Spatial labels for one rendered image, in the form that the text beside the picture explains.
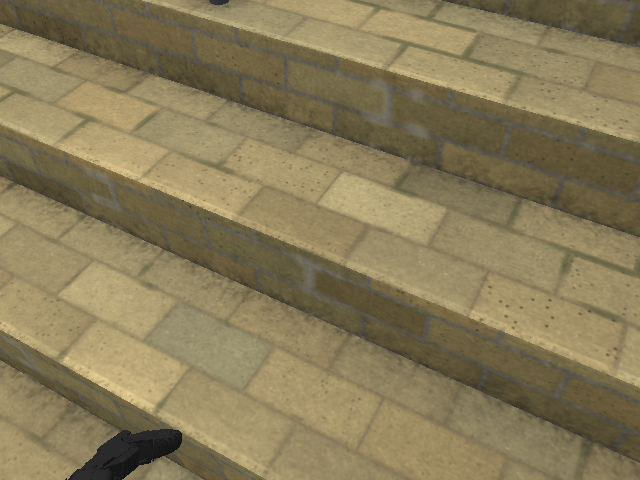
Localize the robot left hand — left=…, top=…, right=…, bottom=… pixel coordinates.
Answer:
left=65, top=429, right=182, bottom=480

